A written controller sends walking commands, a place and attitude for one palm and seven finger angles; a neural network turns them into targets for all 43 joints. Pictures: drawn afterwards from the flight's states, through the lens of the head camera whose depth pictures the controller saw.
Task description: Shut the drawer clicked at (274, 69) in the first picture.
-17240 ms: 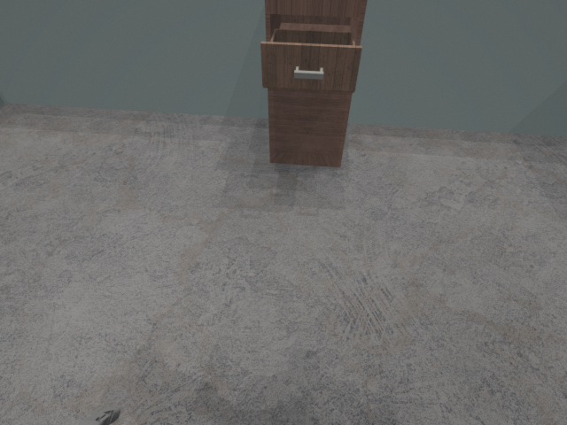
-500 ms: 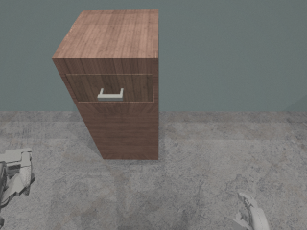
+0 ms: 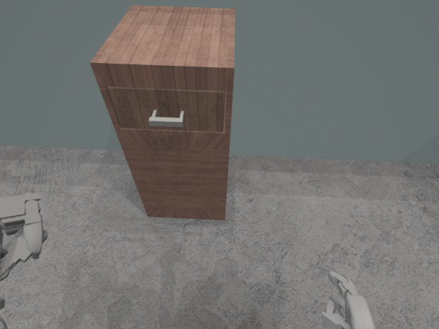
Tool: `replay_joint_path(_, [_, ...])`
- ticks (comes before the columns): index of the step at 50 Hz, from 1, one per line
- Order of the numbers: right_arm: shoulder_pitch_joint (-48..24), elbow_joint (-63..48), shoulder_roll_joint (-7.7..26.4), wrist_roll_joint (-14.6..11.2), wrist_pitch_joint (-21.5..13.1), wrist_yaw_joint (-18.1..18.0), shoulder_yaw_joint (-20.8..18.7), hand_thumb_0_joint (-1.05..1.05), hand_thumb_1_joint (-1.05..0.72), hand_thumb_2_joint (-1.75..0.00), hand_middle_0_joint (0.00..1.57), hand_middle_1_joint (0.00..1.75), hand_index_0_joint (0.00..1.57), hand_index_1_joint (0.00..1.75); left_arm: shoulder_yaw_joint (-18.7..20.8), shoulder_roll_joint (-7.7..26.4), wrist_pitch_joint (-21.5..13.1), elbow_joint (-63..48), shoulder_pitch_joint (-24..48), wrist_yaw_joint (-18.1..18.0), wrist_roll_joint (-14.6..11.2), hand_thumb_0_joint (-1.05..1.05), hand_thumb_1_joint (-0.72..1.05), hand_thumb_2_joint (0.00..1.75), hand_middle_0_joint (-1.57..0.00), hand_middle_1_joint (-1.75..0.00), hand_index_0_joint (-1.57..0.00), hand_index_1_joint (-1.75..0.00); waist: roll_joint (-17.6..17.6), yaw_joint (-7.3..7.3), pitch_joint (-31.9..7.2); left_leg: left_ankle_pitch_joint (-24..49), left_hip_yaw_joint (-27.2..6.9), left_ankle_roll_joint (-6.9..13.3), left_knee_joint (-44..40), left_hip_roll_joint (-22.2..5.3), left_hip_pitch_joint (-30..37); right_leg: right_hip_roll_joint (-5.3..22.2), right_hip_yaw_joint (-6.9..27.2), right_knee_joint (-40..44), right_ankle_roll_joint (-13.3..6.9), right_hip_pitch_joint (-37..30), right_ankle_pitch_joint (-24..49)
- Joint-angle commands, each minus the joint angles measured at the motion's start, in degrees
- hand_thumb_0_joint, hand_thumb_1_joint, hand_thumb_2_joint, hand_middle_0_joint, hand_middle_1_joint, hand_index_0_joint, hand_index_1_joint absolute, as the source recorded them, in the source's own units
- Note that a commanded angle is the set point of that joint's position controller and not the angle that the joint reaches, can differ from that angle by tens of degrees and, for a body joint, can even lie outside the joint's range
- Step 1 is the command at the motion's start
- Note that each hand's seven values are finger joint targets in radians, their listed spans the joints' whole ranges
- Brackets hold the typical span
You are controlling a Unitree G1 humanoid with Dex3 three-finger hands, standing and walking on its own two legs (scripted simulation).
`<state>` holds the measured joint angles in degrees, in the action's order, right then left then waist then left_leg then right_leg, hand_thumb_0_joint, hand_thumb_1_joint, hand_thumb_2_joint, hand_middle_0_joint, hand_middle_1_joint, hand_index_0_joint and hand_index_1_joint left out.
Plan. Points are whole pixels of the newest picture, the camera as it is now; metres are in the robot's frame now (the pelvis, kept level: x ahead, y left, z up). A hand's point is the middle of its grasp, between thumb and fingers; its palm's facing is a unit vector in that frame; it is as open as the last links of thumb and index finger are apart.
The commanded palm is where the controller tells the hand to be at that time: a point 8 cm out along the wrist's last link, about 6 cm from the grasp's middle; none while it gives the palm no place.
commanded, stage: step back with the hand held close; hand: left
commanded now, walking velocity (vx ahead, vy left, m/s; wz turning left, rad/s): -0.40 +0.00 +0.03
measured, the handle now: (167, 117) +0.71 +0.21 -0.06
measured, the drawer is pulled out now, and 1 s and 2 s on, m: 0.00 0.00 0.00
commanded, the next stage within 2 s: stop stepping back and stand still in 0.52 s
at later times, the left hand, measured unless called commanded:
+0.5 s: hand (39, 284) +0.14 +0.21 +0.18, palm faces +0.26 -0.86 -0.45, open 3.3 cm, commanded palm +0.06 +0.26 +0.19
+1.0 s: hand out of the picture -0.02 +0.18 +0.17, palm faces +0.40 -0.85 -0.35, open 3.3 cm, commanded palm -0.09 +0.24 +0.19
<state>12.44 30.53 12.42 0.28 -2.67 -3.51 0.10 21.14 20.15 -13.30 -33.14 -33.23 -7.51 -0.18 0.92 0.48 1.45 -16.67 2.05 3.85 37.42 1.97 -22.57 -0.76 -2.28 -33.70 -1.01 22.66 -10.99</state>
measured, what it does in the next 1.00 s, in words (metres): walks backwards: right foot, then left foot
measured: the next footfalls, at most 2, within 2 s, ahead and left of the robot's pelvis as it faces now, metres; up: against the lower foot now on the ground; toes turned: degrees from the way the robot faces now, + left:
right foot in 0.58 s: -0.18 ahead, -0.12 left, +0.00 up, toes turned -2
left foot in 0.98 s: -0.21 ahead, +0.10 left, +0.00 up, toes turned +4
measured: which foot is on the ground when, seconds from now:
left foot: down 0.00-0.62, up 0.64-0.96, down 0.98-1.00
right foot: down 0.00-0.16, up 0.18-0.56, down 0.58-1.00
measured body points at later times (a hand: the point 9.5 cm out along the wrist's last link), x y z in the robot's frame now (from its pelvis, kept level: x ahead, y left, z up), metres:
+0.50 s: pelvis -0.08 -0.01 +0.01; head -0.01 +0.02 +0.45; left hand +0.12 +0.25 +0.20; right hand +0.11 -0.23 -0.07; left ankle +0.06 +0.08 -0.72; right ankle -0.26 -0.13 -0.69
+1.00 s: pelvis -0.21 -0.05 +0.01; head -0.21 -0.05 +0.46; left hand -0.05 +0.22 +0.19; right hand -0.05 -0.32 -0.07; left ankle -0.25 +0.10 -0.72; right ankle -0.24 -0.12 -0.72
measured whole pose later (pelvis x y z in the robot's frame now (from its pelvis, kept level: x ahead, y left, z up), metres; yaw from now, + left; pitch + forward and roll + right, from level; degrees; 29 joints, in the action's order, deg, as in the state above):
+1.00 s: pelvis -0.21 -0.05 +0.01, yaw +1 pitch +1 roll +2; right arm 14.2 35.5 16.2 -0.9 -3.7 -4.4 -2.3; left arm 15.6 16.7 -10.4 -30.2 -32.9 -9.5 -1.4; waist -1.6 -0.4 -2.8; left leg -15.8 2.9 1.5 25.5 -1.3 -9.9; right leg -0.3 -4.7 -32.0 -3.0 13.1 -20.2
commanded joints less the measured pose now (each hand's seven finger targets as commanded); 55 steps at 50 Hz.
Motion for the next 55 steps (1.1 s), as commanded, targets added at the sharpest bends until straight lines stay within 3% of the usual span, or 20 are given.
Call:
replay_joint_path(1, [-4.08,-7.49,6.64,0.03,-2.2,-0.1,-3.72,0.0,-0.9,-0.9,0.2,0.3,0.2,0.3,6.62,11.13,-4.39,-11.88,1.75,-2.04,-1.67,0.0,0.9,0.9,-1.4,-1.6,-1.4,-1.6,-8.95,-2.02,-5.12,-7.24,-5.07,-2.19,3.26,-1.52,-1.72,14.43,19.96,18.46,-5.67,0.13,-13.66])
replay_joint_path(3, [-4.32,-6.88,6.39,0.02,-1.73,-0.01,-3.64,0.0,-0.9,-0.9,0.2,0.3,0.2,0.3,7.32,11.96,-4.89,-12.38,1.06,-2.67,-2.12,0.0,0.9,0.9,-1.4,-1.6,-1.4,-1.6,-7.63,-2.4,-6.76,-4.0,-4.68,-2.54,2.93,-1.46,1.71,14.5,16.3,17.95,-5.71,1.45,-9.62])
replay_joint_path(6, [-5.31,-6.85,7.01,-0.53,-1.3,-0.59,-3.84,0.0,-0.9,-0.9,0.2,0.3,0.2,0.3,8.69,12.85,-5.49,-13.08,-3.23,-3.01,-2.43,0.0,0.9,0.9,-1.4,-1.6,-1.4,-1.6,-0.32,-2.03,-7.69,-4.71,-8.6,-0.83,-9.76,-4.35,0.04,7.49,8.4,11.02,-1.65,-1.67,-7.48])
replay_joint_path(8, [-7.21,-7.92,8.44,-0.37,-2.63,-1.23,-3.77,0.0,-0.9,-0.9,0.2,0.3,0.2,0.3,10.56,13.96,-6.2,-15.42,-3.68,-2.8,-1.0,0.0,0.9,0.9,-1.4,-1.6,-1.4,-1.6,14.11,-1.44,-7.37,-14.88,-19.9,3.11,-25.92,-14.01,-18.23,-1.89,3.05,-7.45,1.71,-17.37,-3.51])
replay_joint_path(10, [-6.14,-7.46,8.01,0.33,-4.15,-1.18,-4.22,0.0,-0.9,-0.9,0.2,0.3,0.2,0.3,11.17,13.99,-6.78,-15.58,-2.13,-2.32,0.74,0.0,0.9,0.9,-1.4,-1.6,-1.4,-1.6,15.81,-1.38,-6.56,-28.22,-27.07,6.63,-34.33,-21.15,-29.22,-4.89,5.09,-27.06,2.24,-23.24,-7.49])
replay_joint_path(14, [-4.71,-5.75,7.18,0.84,-6.58,-1.03,-4.67,0.0,-0.9,-0.9,0.2,0.3,0.2,0.3,9.85,12.04,-6.62,-15.43,-4.13,-2.67,-0.88,0.0,0.9,0.9,-1.4,-1.6,-1.4,-1.6,4.82,-0.47,-8.35,-4.11,-20.37,5.57,-24.23,-17.34,-6.63,-3.41,5.11,-19.2,1.77,-8.49,-15.51])
replay_joint_path(18, [-2.1,-0.78,6.76,1.6,-8.51,-0.2,-3.68,0.0,-0.9,-0.9,0.2,0.3,0.2,0.3,4.93,8.54,-6.88,-14.57,-5.82,-1.59,-2.62,0.0,0.9,0.9,-1.4,-1.6,-1.4,-1.6,10.34,-1.25,-11.67,19.08,-17.12,3.14,-22.52,-14.54,17.61,-3.19,3.1,-4.6,1.62,1.82,-19.75])
replay_joint_path(23, [-1.81,1.19,6.55,2.4,-8.94,1.26,-3.65,0.0,-0.9,-0.9,0.2,0.3,0.2,0.3,7.36,13.48,-7.52,-18.52,-2.72,-0.18,-3.14,0.0,0.9,0.9,-1.4,-1.6,-1.4,-1.6,12.88,0.02,-23.93,53.49,-11.97,1.98,-14.88,-13.84,36.7,-4.42,2.54,3.38,2.02,1.13,-15.79])
replay_joint_path(26, [-4.79,-2.26,6.11,1.87,-7.69,2.15,-3.33,0.0,-0.9,-0.9,0.2,0.3,0.2,0.3,11.16,15.94,-7.11,-21.92,-4.85,0.58,-4.7,0.0,0.9,0.9,-1.4,-1.6,-1.4,-1.6,13.2,0.85,-25.63,46.5,-9.66,2.19,-16.08,-14.14,32.69,-4.32,1.18,5.22,1.79,-4.69,-14.89])
replay_joint_path(29, [-8.42,-6.37,5.62,1.11,-5.06,2.65,-2.61,0.0,-0.9,-0.9,0.2,0.3,0.2,0.3,16.22,18.62,-6.53,-22.69,-10.58,1.46,-6.5,0.0,0.9,0.9,-1.4,-1.6,-1.4,-1.6,9.45,2.24,-22.34,24.28,-6.62,-0.41,-15.86,-12.03,17.62,-1.67,0.19,16.14,0.99,-14.32,-4.1])
replay_joint_path(31, [-9.52,-8.37,4.56,-1.85,-2.74,2.02,-2.4,0.0,-0.9,-0.9,0.2,0.3,0.2,0.3,17.87,19.87,-6.31,-19.39,-11.74,1.25,-7.14,0.0,0.9,0.9,-1.4,-1.6,-1.4,-1.6,-15.31,1.39,-13.66,-2.45,0.11,-5.68,7.88,0.09,4.77,16.66,17.41,24.9,-1.26,-2.76,4.3])
replay_joint_path(32, [-9.89,-6.69,5.85,-2.29,-2.44,1.92,-3.9,0.0,-0.9,-0.9,0.2,0.3,0.2,0.3,16.88,17.11,-5.26,-14.27,-13.18,0.34,-6.54,0.0,0.9,0.9,-1.4,-1.6,-1.4,-1.6,-16.57,1.37,-6.49,-7.28,-3.71,-5.78,22.79,2.45,-5.39,19.43,19.01,22.98,-1.99,0.49,10.21])
replay_joint_path(34, [-9.2,-4.69,3.05,-2.23,-0.68,1.1,-3.01,0.0,-0.9,-0.9,0.2,0.3,0.2,0.3,16.87,14.44,-2.35,-8.67,-13.0,-0.04,-6.48,0.0,0.9,0.9,-1.4,-1.6,-1.4,-1.6,-9.06,-0.91,-6.91,-2.8,-5.69,-5.16,25.33,-2.2,-11.74,16.73,11.47,15.57,-1.88,-3.13,16.49])
replay_joint_path(37, [-9.45,-4.45,3.84,-1.81,-1.63,-0.81,-1.99,0.0,-0.9,-0.9,0.2,0.3,0.2,0.3,9.31,10.71,-0.74,-1.69,-3.44,-1.62,-4.29,0.0,0.9,0.9,-1.4,-1.6,-1.4,-1.6,-3.85,-1.82,-2.78,0.49,-0.11,-4.98,14.52,-3.42,-8.07,14.67,10.6,15.11,-3.64,-6.25,20.49])
replay_joint_path(41, [-6.65,-2.73,6.74,-1.55,-3.9,-1.7,-2.86,0.0,-0.9,-0.9,0.2,0.3,0.2,0.3,0.45,6.78,-0.21,2.18,6.06,-2.72,-1.89,0.0,0.9,0.9,-1.4,-1.6,-1.4,-1.6,-12.13,-0.43,-1.43,-1.34,2.36,-1.95,2.83,-1.68,-3.71,14.35,11.57,14.88,1.85,-13.36,22.34])
replay_joint_path(45, [-7.25,-4.7,6.8,-1.45,-4.29,-1.43,-3.01,0.0,-0.9,-0.9,0.2,0.3,0.2,0.3,2.19,10.6,-1.62,-8.88,8.48,-3.5,-0.62,0.0,0.9,0.9,-1.4,-1.6,-1.4,-1.6,-13.86,0.39,-3.59,-2.94,2.59,-0.26,-5.25,-1.41,-1.21,15.41,13.08,12.06,2.37,-20.82,34.98])
replay_joint_path(47, [-5.84,-4.94,6.37,-1.15,-4.47,-1.09,-2.67,0.0,-0.9,-0.9,0.2,0.3,0.2,0.3,5.62,13.1,-2.51,-15.52,5.54,-3.66,-1.07,0.0,0.9,0.9,-1.4,-1.6,-1.4,-1.6,-6.08,-0.63,-7.17,5.46,1.68,0.63,-16.8,-1.94,8.88,12.37,9.91,6.2,2.51,-19.03,31.77])
replay_joint_path(50, [-2.93,-5.18,6.67,-0.83,-5.32,-0.33,-2.75,0.0,-0.9,-0.9,0.2,0.3,0.2,0.3,8.3,14.02,-3.97,-18.29,-0.23,-3.62,-1.47,0.0,0.9,0.9,-1.4,-1.6,-1.4,-1.6,12.83,-0.79,-11.94,23.55,-13.14,5.31,-14.26,-15.28,25.56,2.99,2.35,-7.65,4.23,0.48,-4.41])
replay_joint_path(52, [-2.03,-3.99,5.76,-0.78,-6.39,-0.12,-3.15,0.0,-0.9,-0.9,0.2,0.3,0.2,0.3,9.1,12.6,-3.01,-15.56,-2.54,-3.55,-1.55,0.0,0.9,0.9,-1.4,-1.6,-1.4,-1.6,15.04,-1.76,-7.5,19.94,-14.06,6.57,-14.88,-16.94,21.83,0.62,-0.1,-7.0,2.0,3.75,-17.75])
replay_joint_path(55, [-3.41,-3.85,6.64,-0.89,-6.71,-0.49,-2.71,0.0,-0.9,-0.9,0.2,0.3,0.2,0.3,8.97,10.86,-1.59,-10.24,-3.48,-2.91,-1.93,0.0,0.9,0.9,-1.4,-1.6,-1.4,-1.6,9.31,-1.18,-2.59,2.12,-9.58,4.01,-14.64,-15.8,3.53,0.4,-1.77,-0.41,0.79,-9.22,-13.62])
